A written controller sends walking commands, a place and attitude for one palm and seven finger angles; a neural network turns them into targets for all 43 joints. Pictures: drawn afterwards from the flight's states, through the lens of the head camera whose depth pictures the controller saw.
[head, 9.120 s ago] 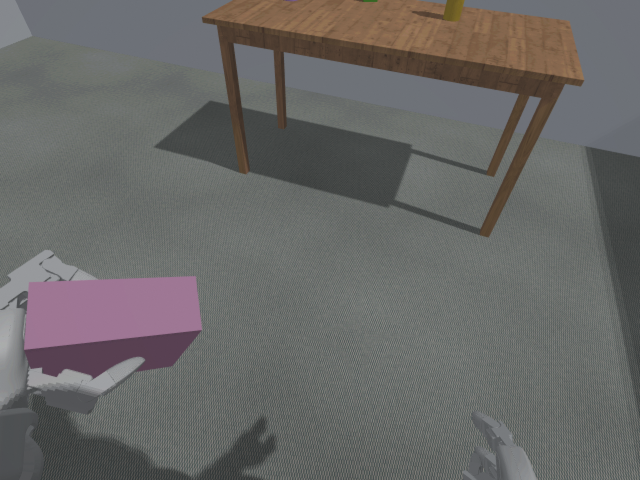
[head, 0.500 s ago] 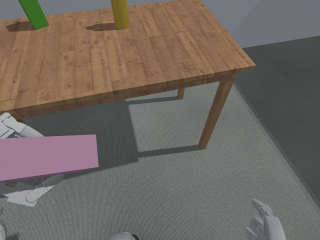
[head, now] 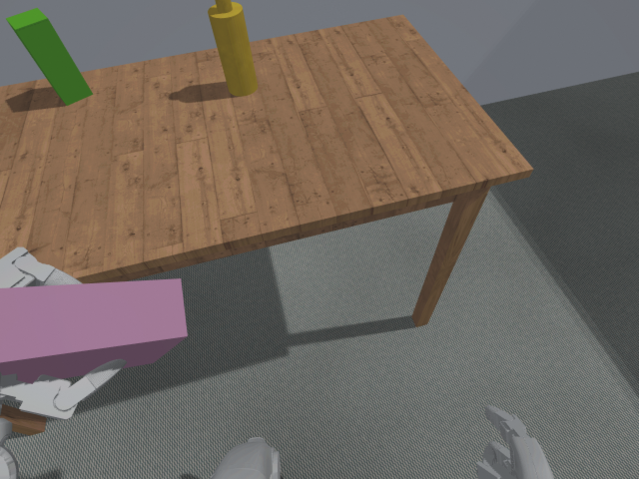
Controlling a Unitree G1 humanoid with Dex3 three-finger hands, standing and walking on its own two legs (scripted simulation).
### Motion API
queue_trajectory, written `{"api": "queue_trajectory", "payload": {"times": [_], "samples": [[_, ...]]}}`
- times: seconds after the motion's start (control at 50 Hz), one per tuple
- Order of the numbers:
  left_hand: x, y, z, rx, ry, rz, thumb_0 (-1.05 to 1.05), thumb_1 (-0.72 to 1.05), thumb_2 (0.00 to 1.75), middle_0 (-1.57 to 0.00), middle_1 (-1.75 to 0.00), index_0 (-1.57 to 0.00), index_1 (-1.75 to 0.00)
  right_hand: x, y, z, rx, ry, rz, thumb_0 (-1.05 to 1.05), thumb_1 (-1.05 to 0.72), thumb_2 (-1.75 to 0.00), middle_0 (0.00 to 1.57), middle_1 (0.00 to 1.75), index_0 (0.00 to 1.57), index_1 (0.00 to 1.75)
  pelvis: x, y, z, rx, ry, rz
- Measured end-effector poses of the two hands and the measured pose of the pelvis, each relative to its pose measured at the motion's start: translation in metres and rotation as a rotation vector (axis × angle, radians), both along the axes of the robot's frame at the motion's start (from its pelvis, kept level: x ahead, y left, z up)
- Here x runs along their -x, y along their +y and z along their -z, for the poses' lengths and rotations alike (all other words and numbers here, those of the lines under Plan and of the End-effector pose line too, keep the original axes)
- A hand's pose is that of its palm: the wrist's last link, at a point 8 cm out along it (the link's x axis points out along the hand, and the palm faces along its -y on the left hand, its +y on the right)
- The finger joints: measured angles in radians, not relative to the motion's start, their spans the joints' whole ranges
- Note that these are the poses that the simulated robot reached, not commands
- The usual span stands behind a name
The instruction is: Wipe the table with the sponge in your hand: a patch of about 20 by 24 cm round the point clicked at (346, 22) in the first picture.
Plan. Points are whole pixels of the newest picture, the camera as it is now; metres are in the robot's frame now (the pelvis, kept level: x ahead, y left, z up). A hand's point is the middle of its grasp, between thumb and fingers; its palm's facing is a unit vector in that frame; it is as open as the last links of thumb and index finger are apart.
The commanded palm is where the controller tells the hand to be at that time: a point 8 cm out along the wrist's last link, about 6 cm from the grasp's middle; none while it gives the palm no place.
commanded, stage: come to a stop and stand still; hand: left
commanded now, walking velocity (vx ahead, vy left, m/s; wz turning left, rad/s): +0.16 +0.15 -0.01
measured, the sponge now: (119, 331) +0.23 +0.20 +0.13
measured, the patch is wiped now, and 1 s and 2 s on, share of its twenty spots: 0.00 0.00 0.00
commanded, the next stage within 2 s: look again from close up in 1.42 s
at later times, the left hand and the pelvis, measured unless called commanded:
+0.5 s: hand (65, 284) +0.26 +0.24 +0.17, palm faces +0.35 -0.81 -0.48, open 9.7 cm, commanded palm +0.21 +0.29 +0.17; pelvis +0.04 +0.01 -0.01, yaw -2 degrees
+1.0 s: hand out of the picture +0.19 +0.28 +0.16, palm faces +0.43 -0.81 -0.40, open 9.7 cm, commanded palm +0.14 +0.31 +0.17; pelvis -0.02 +0.03 -0.01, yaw -1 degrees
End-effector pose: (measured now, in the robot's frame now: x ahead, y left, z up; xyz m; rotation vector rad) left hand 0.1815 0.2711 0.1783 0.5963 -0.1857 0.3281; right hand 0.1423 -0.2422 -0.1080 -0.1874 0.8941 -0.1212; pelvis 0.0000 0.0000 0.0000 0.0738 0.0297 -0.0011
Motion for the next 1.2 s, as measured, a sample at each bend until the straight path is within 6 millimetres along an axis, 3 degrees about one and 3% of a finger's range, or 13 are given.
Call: {"api": "queue_trajectory", "payload": {"times": [0.08, 0.14, 0.24, 0.34, 0.44, 0.54, 0.7, 0.8, 0.88, 0.98, 1.1, 1.2], "samples": [[-0.017, 0.01, 0.001, 0.009, -0.036, 0.048, 0.0, -0.45, 1.0, -0.79, -1.35, -0.79, -1.34, -0.025, 0.0, -0.013, 0.07, -0.039, 0.011, 0.01, -0.91, -0.9, 0.19, 0.3, 0.2, 0.3, -0.018, 0.016, 0.004, 0.009, -0.006, 0.004], [-0.034, 0.024, 0.0, -0.01, -0.121, 0.097, 0.0, -0.45, 1.0, -0.79, -1.35, -0.79, -1.34, -0.046, 0.008, -0.016, 0.11, -0.11, 0.044, 0.01, -0.91, -0.9, 0.19, 0.3, 0.19, 0.3, -0.033, 0.033, 0.02, 0.04, -0.015, 0.023], [-0.059, 0.046, -0.001, -0.005, -0.174, 0.092, 0.0, -0.45, 1.0, -0.79, -1.35, -0.79, -1.34, -0.067, 0.044, -0.021, 0.046, -0.155, 0.039, 0.01, -0.91, -0.9, 0.19, 0.3, 0.19, 0.3, -0.04, 0.038, 0.019, 0.049, -0.025, 0.018], [-0.056, 0.036, -0.007, 0.039, -0.144, 0.098, 0.0, -0.45, 1.0, -0.79, -1.35, -0.79, -1.34, -0.07, 0.076, -0.026, -0.044, -0.181, -0.023, 0.01, -0.91, -0.9, 0.19, 0.3, 0.2, 0.3, -0.045, 0.035, 0.011, 0.074, -0.021, 0.031], [-0.045, 0.017, -0.01, 0.015, -0.103, 0.096, 0.0, -0.45, 1.0, -0.79, -1.35, -0.79, -1.34, -0.064, 0.081, -0.013, -0.103, -0.17, -0.056, 0.01, -0.91, -0.9, 0.2, 0.3, 0.2, 0.3, -0.044, 0.023, 0.013, 0.068, -0.033, 0.038], [-0.041, 0.008, -0.004, 0.043, -0.064, 0.038, 0.0, -0.45, 1.0, -0.79, -1.35, -0.79, -1.34, -0.051, 0.058, 0.0, -0.099, -0.121, -0.035, 0.01, -0.9, -0.9, 0.2, 0.3, 0.2, 0.3, -0.039, 0.012, 0.012, 0.062, -0.043, 0.038], [-0.029, 0.003, 0.001, 0.07, -0.047, 0.044, 0.0, -0.45, 1.0, -0.79, -1.35, -0.79, -1.34, -0.022, 0.011, -0.016, 0.03, -0.093, 0.04, 0.01, -0.91, -0.9, 0.2, 0.3, 0.2, 0.3, -0.022, 0.01, 0.005, 0.027, -0.034, 0.026], [-0.005, 0.016, 0.0, 0.067, -0.089, 0.054, 0.0, -0.45, 1.0, -0.79, -1.35, -0.79, -1.34, -0.006, 0.001, -0.027, 0.109, -0.099, 0.047, 0.01, -0.91, -0.9, 0.19, 0.3, 0.19, 0.3, -0.008, 0.018, 0.007, 0.052, -0.031, 0.011], [0.014, 0.032, 0.002, 0.074, -0.123, 0.037, 0.0, -0.45, 1.0, -0.79, -1.35, -0.79, -1.34, 0.005, 0.009, -0.031, 0.127, -0.106, 0.048, 0.01, -0.91, -0.9, 0.19, 0.3, 0.19, 0.3, 0.003, 0.026, 0.009, 0.064, -0.051, 0.018], [0.03, 0.044, 0.006, 0.076, -0.133, -0.014, 0.0, -0.45, 1.0, -0.79, -1.35, -0.79, -1.34, 0.012, 0.035, -0.026, 0.068, -0.145, 0.002, 0.01, -0.91, -0.9, 0.19, 0.3, 0.19, 0.3, 0.016, 0.028, 0.011, 0.064, -0.066, 0.01], [0.041, 0.035, 0.011, 0.105, -0.129, -0.021, 0.0, -0.45, 1.0, -0.79, -1.35, -0.79, -1.34, 0.018, 0.062, -0.011, -0.023, -0.159, -0.054, 0.01, -0.91, -0.9, 0.2, 0.3, 0.2, 0.3, 0.028, 0.026, 0.015, 0.06, -0.078, 0.015], [0.043, 0.029, 0.01, 0.116, -0.123, 0.007, 0.0, -0.45, 1.0, -0.79, -1.35, -0.79, -1.34, 0.03, 0.067, -0.007, -0.03, -0.127, -0.066, 0.01, -0.91, -0.9, 0.2, 0.3, 0.2, 0.3, 0.037, 0.027, 0.013, 0.06, -0.068, 0.014]]}}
